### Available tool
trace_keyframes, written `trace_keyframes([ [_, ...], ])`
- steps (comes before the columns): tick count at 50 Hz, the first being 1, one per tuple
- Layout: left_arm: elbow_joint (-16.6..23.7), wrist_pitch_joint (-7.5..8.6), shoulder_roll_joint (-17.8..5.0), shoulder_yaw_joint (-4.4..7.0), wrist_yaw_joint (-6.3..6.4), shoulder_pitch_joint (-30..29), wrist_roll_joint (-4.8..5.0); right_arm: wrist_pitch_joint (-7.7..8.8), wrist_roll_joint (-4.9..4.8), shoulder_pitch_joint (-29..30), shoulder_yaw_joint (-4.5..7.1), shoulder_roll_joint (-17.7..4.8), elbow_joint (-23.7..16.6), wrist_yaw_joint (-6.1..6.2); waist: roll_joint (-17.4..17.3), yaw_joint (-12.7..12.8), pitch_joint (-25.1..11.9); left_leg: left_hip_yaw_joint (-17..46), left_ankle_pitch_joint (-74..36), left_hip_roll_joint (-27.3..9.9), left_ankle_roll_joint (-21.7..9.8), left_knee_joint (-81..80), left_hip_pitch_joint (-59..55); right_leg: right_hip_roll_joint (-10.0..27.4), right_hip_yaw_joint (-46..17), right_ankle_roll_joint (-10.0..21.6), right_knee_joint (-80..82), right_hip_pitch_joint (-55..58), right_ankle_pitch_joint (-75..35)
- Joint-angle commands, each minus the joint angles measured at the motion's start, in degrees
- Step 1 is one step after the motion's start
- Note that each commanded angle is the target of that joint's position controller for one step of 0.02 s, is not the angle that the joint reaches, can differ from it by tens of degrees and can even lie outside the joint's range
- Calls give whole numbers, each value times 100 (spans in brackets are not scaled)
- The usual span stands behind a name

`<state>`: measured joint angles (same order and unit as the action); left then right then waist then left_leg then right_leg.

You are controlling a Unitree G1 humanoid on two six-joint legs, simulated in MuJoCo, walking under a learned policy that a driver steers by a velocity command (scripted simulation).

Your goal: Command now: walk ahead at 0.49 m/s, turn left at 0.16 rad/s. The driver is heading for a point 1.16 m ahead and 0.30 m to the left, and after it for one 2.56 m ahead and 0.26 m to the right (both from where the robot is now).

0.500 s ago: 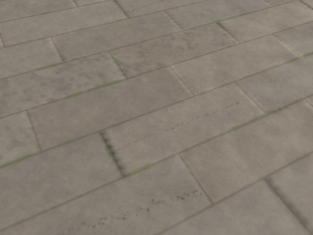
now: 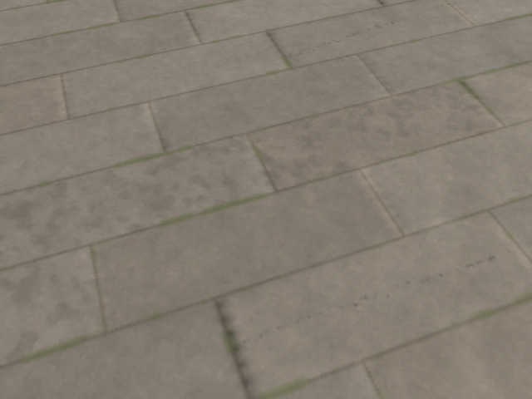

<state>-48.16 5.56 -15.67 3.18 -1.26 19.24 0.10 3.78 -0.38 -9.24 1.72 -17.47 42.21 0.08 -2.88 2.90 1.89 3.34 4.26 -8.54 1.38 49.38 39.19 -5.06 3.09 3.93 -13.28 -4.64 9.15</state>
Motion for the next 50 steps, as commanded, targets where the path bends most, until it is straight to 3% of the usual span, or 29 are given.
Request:
trace_keyframes([
  [1, 365, 111, -951, 191, 52, -328, 17, 83, -34, 235, -14, -143, -313, -76, 503, -16, 161, -256, -1037, 147, -13, -993, -664, 1408, -418, 845, 784, -684, -911],
  [4, 159, 40, -1066, 221, 53, -35, 65, 82, -110, 648, 5, -226, -530, -162, 500, 144, 231, -126, -1010, 229, -181, -1432, -412, 1754, -344, 758, 660, 77, -812],
  [7, 50, -93, -1112, 254, 90, 11, 95, 68, -76, 844, 46, -327, -740, -264, 499, 107, 241, -158, -282, 344, -433, -1645, -155, 2021, -252, 578, 253, 864, -1252],
  [9, 84, -191, -1217, 282, 133, -153, 83, 45, -51, 449, 137, -490, -744, -301, 626, -178, -71, -459, 277, 628, -630, -1706, -786, 2000, -54, 396, -526, 1073, -2859],
  [10, 136, -255, -1214, 275, 168, -278, 65, 29, -46, -254, 269, -683, -590, -288, 564, -580, -505, -676, 226, 897, -772, -1861, -1745, 1802, 213, 236, -1536, 907, -3740],
  [11, 249, -277, -1045, 200, 233, -185, -20, -3, -79, -1183, 468, -1074, -372, -231, 261, -932, -1097, -300, 14, 825, -983, -1820, -3234, 1522, 453, 7, -2970, 74, -3368],
  [12, 554, -150, -455, -24, 189, 378, -131, -21, -47, -1624, 651, -1830, -380, -181, -1091, -709, -1819, 2553, 700, -610, -2016, -2071, -5508, 613, 483, -435, -5294, -2460, -556],
  [13, 509, 50, -547, -53, 106, 203, -109, -7, -96, -1734, 534, -1431, -460, -203, -1064, -816, -2434, 4506, 1365, -1091, -2397, -3120, -6200, 114, -625, -477, -6186, -3538, 2305],
  [14, 622, 173, -976, 63, 20, -245, 129, 17, -36, -1549, 420, -1083, -465, -202, -679, -894, -1756, 3764, 1519, -958, -2059, -3221, -5795, 493, -953, -334, -6448, -4090, 1996],
  [15, 726, 242, -943, 34, 15, -584, 173, 30, -18, -1224, 393, -951, -530, -186, -238, -787, -1168, 2988, 1117, -723, -1874, -3212, -5024, 750, -850, -251, -6159, -4098, 1511],
  [16, 751, 255, -902, 38, 56, -741, 65, 21, -10, -890, 358, -833, -599, -178, 167, -597, -726, 2400, 459, -498, -1750, -3272, -4218, 947, -782, -265, -5645, -3891, 1169],
  [17, 751, 211, -928, 80, 89, -724, -26, 25, 40, -666, 307, -697, -683, -164, 103, -398, -564, 2028, -145, -317, -1671, -3394, -3648, 1104, -808, -300, -5237, -3483, 904],
  [18, 768, 151, -887, 85, 91, -682, -68, 21, 60, -553, 298, -666, -750, -153, -28, -284, -522, 1898, -467, -194, -1690, -3520, -3315, 1114, -796, -375, -5069, -3208, 767],
  [21, 816, 15, -697, 56, 124, -705, -119, 51, -4, -632, 355, -791, -724, -64, -50, -205, -429, 1444, -1136, -22, -1787, -3688, -2858, 1018, -668, -659, -4456, -3099, 339],
  [26, 1114, 44, -467, -35, 92, -1814, -70, -17, -68, -1050, 411, -912, -527, 87, -173, -576, -170, 1142, -450, 329, -1414, -3640, -2623, 678, -650, -806, -2367, -2808, -1259],
  [31, 1287, 155, -662, 31, -17, -2280, 13, -111, -123, -1353, 435, -890, -340, 132, -250, -684, -102, 1785, -32, 92, -1270, -3197, -3121, 496, -847, -641, -1491, -2469, -1278],
  [34, 1160, 230, -799, 109, -41, -1829, 5, -170, -71, -1290, 429, -806, -277, 151, -468, -465, -187, 1961, -592, -85, -1155, -2726, -3503, 524, -707, -364, -1301, -1972, -766],
  [35, 1025, 257, -899, 185, -13, -1354, -33, -181, -56, -1243, 383, -681, -288, 134, -432, -223, -442, 1815, -1160, 156, -1036, -2230, -3490, 480, -565, -195, -1048, -1255, -788],
  [36, 935, 277, -1097, 256, 22, -646, -113, -173, 0, -1210, 278, -440, -357, 105, -205, 112, -1142, 1532, -1017, 442, -865, -1077, -3070, 1040, -1030, 136, -1257, 46, -751],
  [37, 822, 235, -1583, 390, 45, 111, -174, -124, -31, -1885, 161, -113, -406, 97, 1039, 51, -2021, 880, 646, 1218, -423, 825, -1348, 2221, -3007, 981, -1290, 2156, -298],
  [38, 566, 170, -1420, 392, -27, 434, 12, -70, -134, -2190, 140, -219, -369, 105, 2048, 29, -2079, 713, 2913, 1394, -258, 2010, -35, 2814, -4848, 1411, -535, 2609, 1133],
  [39, 638, 154, -988, 273, -29, 166, 107, -48, -186, -1651, 250, -710, -358, 100, 1253, 154, -1203, 902, 2582, 1079, -272, 2406, 449, 2635, -4473, 1181, -314, 1944, 1915],
  [40, 701, 110, -804, 206, -13, -160, 50, -47, -145, -1061, 270, -793, -470, 98, 787, 150, -634, 669, 2125, 849, -280, 2380, 456, 2397, -3639, 972, -256, 1224, 1651],
  [41, 696, 83, -688, 149, -15, -383, -3, -30, -60, -691, 262, -721, -572, 83, 572, 59, -189, 519, 1821, 687, -273, 2078, 385, 2150, -3067, 922, -84, 530, 1013],
  [42, 678, 84, -587, 104, -3, -505, -50, -16, -4, -605, 274, -652, -607, 58, 647, -88, -89, 460, 1567, 489, -275, 1738, 179, 1965, -2689, 870, 28, 157, 513],
  [43, 657, 86, -548, 82, 4, -547, -73, -10, -9, -672, 254, -536, -593, 28, 773, -190, -88, 370, 1437, 392, -259, 1516, -71, 1802, -2407, 832, 145, -78, 146],
  [45, 567, 107, -617, 95, 12, -471, -13, -13, -12, -711, 195, -314, -582, -3, 871, -248, -148, 168, 1329, 328, -194, 1105, -202, 1708, -1999, 913, 304, -242, -480],
  [47, 475, 107, -822, 145, 37, -375, 35, 8, 33, -371, 128, -190, -719, -9, 776, -183, -80, 43, 982, 262, -104, 464, -103, 1727, -1703, 996, 451, -282, -974],
  [50, 354, 49, -951, 162, 59, -223, 81, 72, 26, 176, 61, -73, -840, -55, 692, -1, -39, -114, -4, 314, -77, -661, -337, 1548, -1196, 850, 505, -295, -1277],
])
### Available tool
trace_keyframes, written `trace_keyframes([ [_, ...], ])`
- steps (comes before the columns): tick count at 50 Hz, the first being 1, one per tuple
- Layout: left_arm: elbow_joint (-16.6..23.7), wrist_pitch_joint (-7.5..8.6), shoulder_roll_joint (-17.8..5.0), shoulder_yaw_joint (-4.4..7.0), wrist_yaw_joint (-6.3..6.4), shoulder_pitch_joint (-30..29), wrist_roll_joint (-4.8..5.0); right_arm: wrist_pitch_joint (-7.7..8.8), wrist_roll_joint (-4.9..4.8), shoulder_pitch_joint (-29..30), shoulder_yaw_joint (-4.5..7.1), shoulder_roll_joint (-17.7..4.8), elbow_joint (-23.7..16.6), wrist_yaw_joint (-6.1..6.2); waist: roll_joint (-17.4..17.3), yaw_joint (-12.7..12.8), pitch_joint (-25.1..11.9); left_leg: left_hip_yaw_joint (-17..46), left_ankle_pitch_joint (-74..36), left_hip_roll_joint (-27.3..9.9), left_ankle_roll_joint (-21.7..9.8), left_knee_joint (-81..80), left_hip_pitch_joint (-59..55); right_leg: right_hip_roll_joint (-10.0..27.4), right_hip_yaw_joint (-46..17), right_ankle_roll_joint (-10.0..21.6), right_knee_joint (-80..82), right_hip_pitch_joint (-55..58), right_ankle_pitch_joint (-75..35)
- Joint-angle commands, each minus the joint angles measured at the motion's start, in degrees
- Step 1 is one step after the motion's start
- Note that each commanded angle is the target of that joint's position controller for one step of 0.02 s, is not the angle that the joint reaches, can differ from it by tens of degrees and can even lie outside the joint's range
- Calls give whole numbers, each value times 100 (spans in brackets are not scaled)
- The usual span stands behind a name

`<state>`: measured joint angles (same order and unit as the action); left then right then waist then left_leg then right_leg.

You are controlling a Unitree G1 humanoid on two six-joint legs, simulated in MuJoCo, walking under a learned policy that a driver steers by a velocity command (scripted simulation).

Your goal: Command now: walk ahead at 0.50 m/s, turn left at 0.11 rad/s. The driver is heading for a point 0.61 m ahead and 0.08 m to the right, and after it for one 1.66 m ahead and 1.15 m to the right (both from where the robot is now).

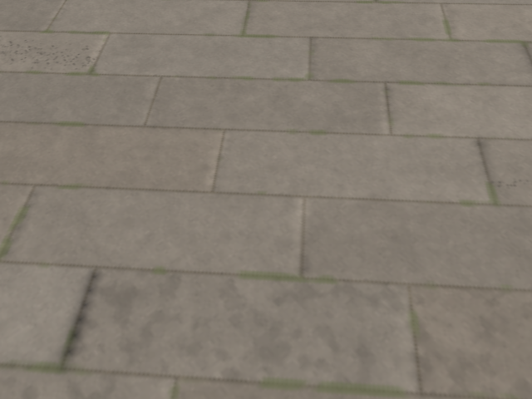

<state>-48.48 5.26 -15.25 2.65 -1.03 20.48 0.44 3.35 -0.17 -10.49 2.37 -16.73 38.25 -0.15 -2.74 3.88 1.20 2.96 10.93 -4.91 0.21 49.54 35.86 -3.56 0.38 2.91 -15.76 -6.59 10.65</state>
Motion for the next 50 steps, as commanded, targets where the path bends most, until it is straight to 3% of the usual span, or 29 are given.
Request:
trace_keyframes([
  [1, 334, 58, -1018, 211, 39, -257, 67, 133, -13, 488, -13, -130, -480, -53, 668, -31, 53, -136, -966, 15, 43, -1012, -152, 1343, -793, 895, 738, -111, -1450],
  [4, 144, -10, -1069, 200, 40, 114, 101, 164, -80, 972, -4, -167, -623, -118, 676, 139, 130, -209, -1346, 158, 12, -1567, -367, 1460, -754, 821, 642, 112, -1427],
  [7, 5, -109, -1143, 215, 64, 265, 117, 189, -97, 1212, 39, -281, -762, -191, 718, 77, 199, -185, -932, 231, -183, -1929, -385, 1717, -850, 696, 374, 634, -1668],
  [9, -19, -174, -1253, 243, 94, 174, 112, 201, -73, 811, 126, -458, -679, -197, 768, -255, -34, -333, -672, 403, -370, -2178, -1110, 1702, -735, 556, -188, 780, -2728],
  [10, -9, -196, -1210, 219, 105, 132, 105, 192, -44, 130, 243, -656, -469, -164, 679, -616, -462, -458, -748, 530, -532, -2336, -2123, 1473, -515, 431, -992, 616, -3441],
  [11, 102, -180, -1035, 134, 117, 71, 21, 169, -1, -806, 363, -957, -261, -104, 488, -1034, -1159, 0, -913, 40, -805, -2119, -3648, 1222, -308, 244, -2262, -181, -2918],
  [12, 280, -75, -431, -70, 94, 603, -47, 118, 99, -1450, 504, -1561, -177, -68, -823, -1001, -2065, 2382, -309, -1460, -1670, -2222, -5881, 386, 102, -196, -4534, -2453, -537],
  [13, 184, 32, -559, -60, 60, 598, 22, 78, 27, -1607, 411, -1168, -114, -77, -1129, -1064, -2384, 3758, 327, -1850, -1899, -2971, -5982, 183, -612, -193, -5421, -3267, 2217],
  [14, 291, 66, -1034, 91, 29, 143, 195, 82, 10, -1254, 301, -878, -112, -75, -662, -1038, -1429, 3007, 617, -1668, -1620, -3110, -5232, 496, -747, -131, -5777, -3707, 1960],
  [15, 370, 62, -1014, 94, 29, -204, 232, 91, 8, -869, 248, -726, -144, -75, -372, -885, -857, 2228, 385, -1424, -1439, -3262, -4430, 753, -594, -118, -5593, -3661, 1454],
  [16, 383, 18, -928, 103, 54, -374, 154, 118, 47, -496, 192, -559, -133, -100, -163, -704, -395, 1660, -483, -1201, -1347, -3463, -3682, 878, -511, -189, -5271, -3460, 1129],
  [17, 318, -71, -857, 136, 86, -267, 98, 174, 92, -234, 157, -430, -135, -116, -255, -481, -224, 1130, -1433, -1023, -1249, -3595, -3147, 997, -553, -261, -5036, -3053, 925],
  [19, 168, -251, -586, 113, 135, 109, 79, 285, 136, 9, 180, -407, -42, -141, -271, -215, -243, 401, -3025, -904, -1258, -3692, -2547, 911, -515, -436, -4899, -2422, 740],
  [21, 270, -346, -512, 125, 175, 8, 44, 326, 158, 156, 218, -509, 57, -95, -284, -116, -163, -131, -3730, -880, -1263, -3751, -2356, 847, -499, -559, -4523, -2477, 336],
  [24, 504, -343, -397, 91, 97, -461, -8, 235, 135, 214, 246, -619, 161, 51, -233, -231, -172, -781, -3591, -677, -1137, -3754, -2387, 833, -277, -557, -3311, -2307, -752],
  [26, 696, -327, -347, 72, -7, -854, -13, 144, 105, 60, 271, -728, 265, 137, -164, -417, -235, -906, -3506, -740, -1119, -3700, -2643, 789, -161, -512, -2702, -2209, -1228],
  [29, 953, -365, -490, 138, -130, -1115, -16, -1, 13, -29, 328, -868, 397, 187, -112, -484, -258, -907, -3332, -981, -1085, -3401, -3144, 768, -116, -380, -2259, -2276, -982],
  [32, 1138, -413, -643, 235, -211, -1089, -39, -152, -117, 67, 387, -951, 431, 235, -155, -388, -246, -890, -3453, -1131, -940, -2686, -3383, 637, 59, -143, -1996, -2184, -217],
  [33, 1120, -406, -700, 286, -214, -847, -37, -199, -155, 136, 393, -937, 416, 263, -110, -243, -340, -992, -3678, -1016, -809, -2153, -3339, 471, 197, -17, -1666, -1820, -265],
  [34, 1022, -377, -903, 396, -168, -389, -46, -228, -140, 11, 368, -829, 437, 275, 149, -62, -611, -1163, -3568, -676, -564, -1250, -3162, 250, 232, 174, -1168, -1061, -961],
  [35, 1058, -381, -1508, 571, -31, 1, -61, -197, 43, -246, 308, -709, 357, 256, 1131, 13, -1052, -1338, -1940, -145, -103, 276, -2179, 1070, -1053, 623, -1042, 154, -3732],
  [36, 1217, -406, -1876, 579, 54, -84, -138, -161, 291, -593, 154, -289, 209, 171, 2069, -384, -1552, -928, 2954, 922, 336, 2144, -347, 2398, -3142, 1871, -1233, 1499, -5693],
  [37, 1331, -407, -1506, 488, 25, -108, -129, -145, 132, -481, 182, -564, 281, 81, 1350, -95, -2333, 253, 2947, 815, 280, 2702, -176, 2467, -3439, 2128, -906, 1559, -4440],
  [38, 1433, -398, -1297, 445, 12, -526, -77, -172, -50, -107, 228, -724, 197, 62, 941, -128, -1743, 284, 2501, 618, 202, 2678, 123, 2207, -2922, 1857, -730, 1079, -3423],
  [39, 1449, -425, -1107, 402, 38, -821, 30, -215, -22, 75, 239, -694, 216, 116, 503, -232, -1240, 247, 2079, 429, 194, 2294, 226, 1897, -2521, 1488, -584, 546, -2492],
  [40, 1488, -478, -983, 356, 82, -1026, 71, -276, 48, 212, 264, -719, 219, 189, 418, -307, -932, 237, 1772, 319, 222, 1876, 109, 1703, -2314, 1277, -438, 16, -1887],
  [43, 1587, -577, -1056, 386, 181, -1192, -70, -346, 55, 53, 246, -545, 228, 224, 867, -512, -818, 94, 1330, 505, 340, 967, -615, 1283, -1998, 1122, -253, -771, -1602],
  [47, 1616, -635, -1186, 459, 299, -1135, -21, -341, 40, 157, 201, -434, 232, 235, 950, -404, -975, 187, 941, 597, 463, 22, -950, 1174, -2135, 1036, -279, -849, -886],
  [50, 1655, -699, -1177, 466, 305, -1182, -31, -316, 10, 265, 222, -480, 187, 196, 1133, -330, -868, 235, 842, 661, 434, -502, -1179, 1105, -2450, 936, -226, -976, -52],
])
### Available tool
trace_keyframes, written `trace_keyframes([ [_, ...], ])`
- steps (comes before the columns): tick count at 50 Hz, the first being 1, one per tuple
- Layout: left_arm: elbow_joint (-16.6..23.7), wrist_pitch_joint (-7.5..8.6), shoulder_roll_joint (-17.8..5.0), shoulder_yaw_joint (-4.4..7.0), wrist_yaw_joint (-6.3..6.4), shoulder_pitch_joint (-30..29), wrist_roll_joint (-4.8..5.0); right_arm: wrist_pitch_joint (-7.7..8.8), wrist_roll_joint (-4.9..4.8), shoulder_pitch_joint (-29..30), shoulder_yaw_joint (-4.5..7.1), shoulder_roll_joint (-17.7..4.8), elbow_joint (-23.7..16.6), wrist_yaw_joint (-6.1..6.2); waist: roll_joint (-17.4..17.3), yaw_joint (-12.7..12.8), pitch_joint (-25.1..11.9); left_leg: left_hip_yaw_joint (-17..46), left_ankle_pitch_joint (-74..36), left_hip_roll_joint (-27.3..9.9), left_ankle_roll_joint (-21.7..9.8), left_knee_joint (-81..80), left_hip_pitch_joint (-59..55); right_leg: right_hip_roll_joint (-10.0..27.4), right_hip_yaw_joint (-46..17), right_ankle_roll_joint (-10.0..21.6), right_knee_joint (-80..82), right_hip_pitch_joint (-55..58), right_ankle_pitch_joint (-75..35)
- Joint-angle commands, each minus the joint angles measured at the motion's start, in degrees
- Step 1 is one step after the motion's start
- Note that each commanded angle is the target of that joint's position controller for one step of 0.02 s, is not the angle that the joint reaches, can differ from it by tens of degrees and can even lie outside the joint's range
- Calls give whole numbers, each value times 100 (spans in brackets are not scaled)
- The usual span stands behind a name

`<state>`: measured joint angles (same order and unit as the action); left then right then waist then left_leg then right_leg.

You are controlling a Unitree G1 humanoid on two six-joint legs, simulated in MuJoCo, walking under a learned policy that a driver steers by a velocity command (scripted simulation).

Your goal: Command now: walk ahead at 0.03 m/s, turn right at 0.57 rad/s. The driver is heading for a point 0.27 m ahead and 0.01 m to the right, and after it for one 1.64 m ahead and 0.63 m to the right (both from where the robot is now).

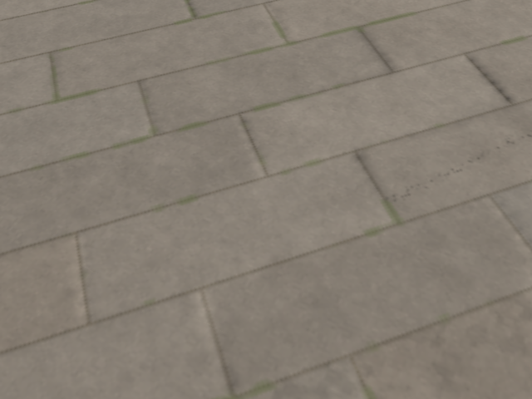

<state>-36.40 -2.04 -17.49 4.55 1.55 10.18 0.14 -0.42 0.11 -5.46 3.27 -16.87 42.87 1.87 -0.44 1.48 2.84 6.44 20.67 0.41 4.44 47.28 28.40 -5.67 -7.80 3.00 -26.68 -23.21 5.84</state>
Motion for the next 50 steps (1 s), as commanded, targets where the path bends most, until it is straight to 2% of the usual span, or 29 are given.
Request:
trace_keyframes([
  [1, 454, 14, -946, 276, 38, -145, 0, 87, -29, -222, 141, -485, -291, -26, 955, -65, -1000, -102, -104, 148, -21, -466, -491, 1315, -1764, 901, 847, 722, 539],
  [3, 469, -21, -932, 275, 27, -147, 23, 152, -50, -280, 166, -519, -298, -75, 1030, -66, -961, -111, -105, 182, -121, -988, -677, 1308, -2015, 841, 750, 831, 513],
  [5, 496, -74, -894, 260, 46, -259, 98, 214, -55, -618, 210, -528, -196, -127, 1006, -283, -928, -253, -718, 181, -298, -2135, -1344, 1110, -2025, 626, 494, 669, 485],
  [6, 489, -84, -760, 221, 58, -131, 119, 218, 0, -788, 286, -750, -162, -117, 732, -294, -943, 35, -963, -305, -489, -2609, -1893, 839, -1802, 363, 134, 288, 963],
  [7, 537, -81, -464, 148, 42, 23, 90, 175, 125, -863, 378, -1209, -206, -83, -567, -152, -955, 1344, -501, -1564, -1061, -3066, -2441, 141, -845, 11, -1102, -712, 2385],
  [8, 699, 8, -708, 231, 26, -119, 91, 170, 303, -758, 425, -1368, -219, -109, -1690, -174, -584, 2602, 40, -2278, -1786, -3543, -1929, -221, -115, -193, -2314, -1528, 2765],
  [9, 604, 50, -1027, 323, 13, -63, 39, 212, 267, -404, 336, -1046, -407, -74, -1220, -114, -417, 2361, 707, -2193, -1785, -3587, -1823, 196, -266, -279, -3046, -1636, 2255],
  [10, 471, 43, -1067, 361, -12, 54, 42, 232, 134, -217, 285, -831, -444, -20, -1032, -39, -336, 1853, 934, -1849, -1492, -3568, -1882, 242, -145, -341, -3318, -1736, 1822],
  [12, 334, 22, -810, 304, -39, 184, 3, 261, -27, -316, 232, -713, -435, 61, -841, -145, -269, 1289, 753, -1594, -1268, -3543, -2286, 386, 38, -521, -3917, -2103, 1339],
  [13, 357, 50, -678, 261, -79, 110, 31, 279, -15, -491, 212, -695, -417, 85, -752, -235, -243, 1021, 635, -1520, -1251, -3608, -2337, 462, 179, -564, -4054, -2150, 1181],
  [17, 620, 139, -453, 165, -134, -496, 85, 304, 71, -971, 230, -748, -333, 87, -730, -605, 18, 359, -210, -1499, -1369, -3731, -2654, 678, 443, -758, -3372, -2318, 870],
  [20, 753, 140, -283, 88, -202, -594, 63, 247, 59, -918, 304, -961, -313, 48, -807, -599, -33, -249, -1538, -1541, -1468, -3551, -2521, 827, 663, -836, -2482, -1681, 828],
  [22, 815, 110, -255, 59, -268, -609, 70, 206, -2, -844, 367, -1122, -307, -2, -884, -566, -88, -572, -1977, -1578, -1464, -3397, -2242, 847, 876, -752, -1940, -1059, 935],
  [25, 872, 31, -425, 126, -337, -545, 109, 179, -137, -791, 430, -1251, -278, -72, -975, -475, -246, -687, -2589, -1752, -1370, -2977, -2239, 747, 1045, -513, -1317, -475, 942],
  [27, 804, 6, -443, 175, -352, -242, 95, 182, -274, -675, 419, -1212, -247, -107, -838, -220, -439, -776, -2966, -1710, -1186, -2370, -2232, 560, 1112, -225, -366, 257, 554],
  [28, 637, 16, -611, 271, -311, 227, 74, 209, -282, -757, 352, -1011, -190, -125, -534, -8, -721, -1049, -3179, -1440, -967, -1591, -1954, 383, 1088, -26, 212, 1209, -28],
  [29, 558, 26, -992, 387, -222, 724, 51, 251, -105, -1023, 243, -715, -170, -145, 243, 142, -1181, -1424, -2162, -1072, -537, -386, -1080, 924, 347, 203, 352, 2527, -1545],
  [30, 751, 56, -1615, 413, -106, 597, -42, 287, 270, -1190, 1, -163, -475, -178, 1926, -191, -1555, -1429, 1813, -353, -33, 1474, 759, 2654, -1896, 1268, 44, 3670, -3763],
  [31, 736, 138, -1173, 296, -151, 730, -86, 278, 110, -991, 129, -687, -358, -169, 1273, 243, -2147, -517, 1946, -295, 35, 2276, 789, 3024, -2223, 1894, 346, 3183, -3212],
  [32, 645, 214, -893, 174, -193, 524, -90, 218, -75, -692, 193, -894, -378, -159, 959, 207, -1643, -438, 1618, -473, -6, 2451, 862, 2652, -1505, 1689, 383, 2791, -2961],
  [34, 543, 249, -632, 80, -192, -11, 2, 121, -19, -605, 188, -824, -277, -62, 629, -41, -1103, -374, 930, -649, -47, 1873, 768, 2049, -826, 1137, 490, 2101, -2167],
  [37, 482, 277, -566, 26, -153, -471, -95, 14, 6, -938, 167, -673, -132, -24, 710, -382, -1018, -467, 187, -507, 45, 1290, -222, 1750, -295, 1093, 706, 1204, -2414],
  [40, 337, 296, -486, 0, -124, -563, -90, -24, 23, -784, 67, -430, -143, -4, 756, -313, -936, -468, -10, -478, 55, 150, -672, 1644, -169, 1068, 752, 1071, -1917],
  [43, 135, 258, -521, -13, -134, -438, -108, -45, 6, -556, 60, -475, -197, -16, 786, -157, -807, -481, -118, -425, -11, -585, -1017, 1725, -406, 1108, 806, 1010, -1082],
  [45, 27, 242, -421, -74, -156, -506, -83, -35, 8, -566, 56, -451, -171, -40, 716, -224, -675, -517, -438, -376, -105, -1271, -1371, 1663, -505, 993, 759, 878, -396],
  [47, -151, 267, -187, -177, -180, -362, -59, 15, 127, -626, 20, -427, -145, -71, 415, -350, -580, -385, -1689, -459, -274, -2375, -2146, 1355, -408, 539, 644, 556, 385],
  [48, -238, 297, -125, -202, -188, -168, -144, 35, 156, -627, 47, -676, -211, -56, 43, -210, -611, 42, -2561, -882, -416, -2433, -2428, 1071, -227, 243, 404, 421, 873],
  [49, -288, 315, -146, -165, -204, 195, -154, 37, 75, -390, 137, -997, -137, -54, -725, 195, -513, 0, -1963, -928, -659, -2187, -2045, 671, 175, 31, 477, 511, 1169],
  [50, -335, 292, -280, -163, -177, -96, -179, 60, 40, -299, 83, -644, -179, -101, -625, -76, -457, -62, -1086, -757, -705, -2323, -1583, 603, 300, -126, 330, 917, 1045],
])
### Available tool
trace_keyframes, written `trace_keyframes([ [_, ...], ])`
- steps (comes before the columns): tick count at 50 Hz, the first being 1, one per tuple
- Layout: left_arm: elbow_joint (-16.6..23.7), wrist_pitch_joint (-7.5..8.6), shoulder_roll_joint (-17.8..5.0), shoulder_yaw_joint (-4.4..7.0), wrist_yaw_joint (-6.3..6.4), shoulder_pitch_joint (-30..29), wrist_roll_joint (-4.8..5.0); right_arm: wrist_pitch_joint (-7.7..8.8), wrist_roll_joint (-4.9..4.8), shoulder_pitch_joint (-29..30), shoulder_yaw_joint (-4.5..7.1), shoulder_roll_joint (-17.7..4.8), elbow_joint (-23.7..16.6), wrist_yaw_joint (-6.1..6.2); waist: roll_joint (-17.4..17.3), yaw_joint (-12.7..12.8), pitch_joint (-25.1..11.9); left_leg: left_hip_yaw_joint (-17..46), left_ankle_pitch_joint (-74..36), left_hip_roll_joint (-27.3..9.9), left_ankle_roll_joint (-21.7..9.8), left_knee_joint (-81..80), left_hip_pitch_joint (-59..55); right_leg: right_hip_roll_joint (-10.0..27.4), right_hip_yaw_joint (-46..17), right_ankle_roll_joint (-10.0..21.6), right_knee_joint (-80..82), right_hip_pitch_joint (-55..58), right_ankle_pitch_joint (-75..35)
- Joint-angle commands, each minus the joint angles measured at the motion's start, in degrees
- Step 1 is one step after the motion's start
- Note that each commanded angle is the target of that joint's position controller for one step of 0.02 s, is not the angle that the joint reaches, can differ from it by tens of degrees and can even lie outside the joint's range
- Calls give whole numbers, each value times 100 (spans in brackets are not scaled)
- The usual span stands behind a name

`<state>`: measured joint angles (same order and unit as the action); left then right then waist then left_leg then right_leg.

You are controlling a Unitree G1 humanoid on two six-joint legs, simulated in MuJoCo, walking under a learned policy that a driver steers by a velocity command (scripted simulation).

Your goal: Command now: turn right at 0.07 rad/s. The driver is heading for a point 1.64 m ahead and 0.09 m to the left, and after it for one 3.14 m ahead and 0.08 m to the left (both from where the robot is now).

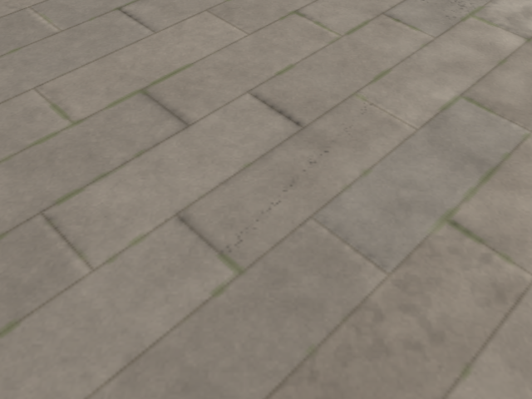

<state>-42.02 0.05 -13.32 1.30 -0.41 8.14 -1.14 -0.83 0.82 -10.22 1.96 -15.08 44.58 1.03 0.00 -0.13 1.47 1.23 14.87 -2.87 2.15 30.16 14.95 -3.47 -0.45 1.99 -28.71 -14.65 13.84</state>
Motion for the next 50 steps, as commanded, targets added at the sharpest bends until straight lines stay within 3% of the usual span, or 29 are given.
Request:
trace_keyframes([
  [1, 244, 53, -768, 200, 40, -91, -8, 135, 10, 181, 156, -651, -322, -41, -576, 19, -225, 402, -256, -342, -390, -671, -84, 393, -432, -21, 439, 142, 116],
  [5, 98, -41, -667, 202, 105, -23, 26, 258, 2, 71, 111, -584, -200, -35, -394, -19, -274, 239, -782, -209, -225, -525, -238, 485, -514, 96, 379, 224, -558],
  [12, -302, -51, -614, 230, 150, 83, 73, 231, -24, 57, 90, -597, -18, 21, -40, -31, -284, 176, -1051, -134, -256, -477, -366, 492, -486, 18, 347, 409, -1041],
  [21, -873, -82, -676, 256, 229, 110, 95, 213, -35, 36, 77, -553, 385, 31, 12, -5, -184, 97, -1075, -37, -258, -605, -414, 514, -466, -26, 420, 592, -1190],
  [22, -978, -89, -654, 253, 237, 198, 105, 201, -41, -64, 75, -527, 480, 37, 8, -2, -298, 21, -536, 39, -275, -619, -460, 444, -391, -8, 429, 634, -647],
  [24, -1086, -100, -746, 300, 249, 271, 176, 171, -112, -106, 114, -595, 553, 61, -32, 16, -8, 9, 1397, 151, -459, -568, -125, 289, -302, 141, 334, 252, 1462],
  [25, -1079, -66, -746, 301, 253, 256, 194, 186, -136, -95, 112, -590, 540, 80, -59, 21, 300, 155, 2153, 88, -569, -627, 127, 318, -382, 225, 352, -87, 2218],
  [27, -1077, 112, -675, 279, 234, 258, 242, 322, -193, -230, 110, -596, 548, 85, -129, -12, 688, 534, 2674, -115, -784, -724, 296, 428, -548, 350, 294, -518, 2569],
  [29, -1074, 331, -598, 266, 165, 167, 264, 484, -228, -508, 157, -712, 631, 53, -314, -97, 685, 1094, 2618, -436, -1038, -880, -12, 426, -509, 361, -46, -809, 2107],
  [31, -1020, 512, -428, 231, 70, -4, 274, 565, -245, -802, 227, -916, 723, 12, -771, -137, 563, 2018, 2443, -990, -1388, -1387, -517, 244, -114, 293, -660, -1099, 1312],
  [32, -1010, 574, -383, 218, 27, 19, 282, 569, -259, -807, 255, -1021, 724, -4, -1008, -60, 558, 2440, 2135, -1303, -1558, -1555, -594, 234, 41, 304, -797, -1109, 1040],
  [33, -1063, 614, -416, 221, -8, 127, 287, 567, -273, -680, 255, -1004, 673, -21, -1020, 42, 573, 2431, 1550, -1361, -1567, -1463, -522, 271, 54, 358, -592, -901, 939],
  [34, -1215, 634, -472, 246, -33, 442, 295, 557, -274, -443, 240, -943, 578, -40, -911, 229, 479, 2058, 829, -1185, -1410, -1207, -298, 269, 37, 419, -192, -326, 790],
  [35, -1499, 641, -605, 308, -49, 1083, 314, 566, -262, 46, 209, -852, 381, -61, -636, 557, 329, 1363, -143, -770, -1129, -606, 150, 313, -172, 486, 209, 538, 425],
  [36, -1824, 640, -1075, 473, -41, 1897, 331, 642, -256, 503, 151, -638, 107, -85, 424, 834, 71, 200, -1360, 52, -663, 1007, 1149, 833, -1301, 748, 752, 1869, -224],
  [37, -2007, 593, -1497, 595, -61, 2641, 289, 766, -183, 547, 147, -589, -20, -92, 1569, 1037, -183, -315, 33, 586, -272, 2826, 2817, 1816, -2952, 1223, 1190, 3376, -1340],
  [38, -1898, 591, -993, 416, -86, 2360, 157, 803, -270, 362, 169, -660, 44, -111, 1097, 788, -82, 152, 1654, 478, -328, 3703, 3566, 2254, -3245, 1440, 1124, 3458, -2047],
  [39, -1811, 604, -713, 319, -94, 2141, 111, 803, -388, 283, 151, -584, 80, -153, 628, 624, 118, 387, 1540, 241, -466, 4205, 3941, 2240, -2857, 1443, 1055, 3401, -2224],
  [40, -1773, 594, -623, 266, -91, 2049, 124, 791, -415, 368, 122, -490, 43, -188, 395, 538, 219, 298, 1213, 52, -545, 4305, 4265, 2171, -2420, 1360, 1146, 3374, -2243],
  [41, -1783, 560, -554, 206, -80, 1961, 170, 783, -354, 531, 116, -423, -36, -216, 231, 457, 388, 188, 840, -166, -564, 4035, 4393, 2087, -2027, 1189, 1307, 3191, -2356],
  [43, -1758, 460, -424, 118, -15, 1834, 175, 740, -235, 684, 86, -276, -164, -298, 396, 334, 411, -118, 230, -313, -433, 3392, 3830, 1738, -1419, 957, 1678, 2512, -2381],
  [46, -1565, 431, -713, 123, 150, 1466, 137, 693, -169, 1338, -65, 14, -466, -372, 439, 344, 625, -523, -1014, -61, -184, 1520, 2289, 1231, -635, 827, 2250, 938, -2038],
  [48, -1642, 501, -997, 191, 192, 1729, 175, 649, -212, 1574, -48, -121, -598, -338, 586, 355, 650, -548, -1470, 113, -210, 743, 1577, 1357, -609, 811, 2570, 748, -1913],
  [50, -1710, 538, -1021, 226, 190, 1819, 262, 616, -259, 1634, 17, -365, -664, -315, 603, 257, 706, -389, -1674, 150, -366, 235, 1460, 1539, -549, 735, 2511, 1161, -2106],
])
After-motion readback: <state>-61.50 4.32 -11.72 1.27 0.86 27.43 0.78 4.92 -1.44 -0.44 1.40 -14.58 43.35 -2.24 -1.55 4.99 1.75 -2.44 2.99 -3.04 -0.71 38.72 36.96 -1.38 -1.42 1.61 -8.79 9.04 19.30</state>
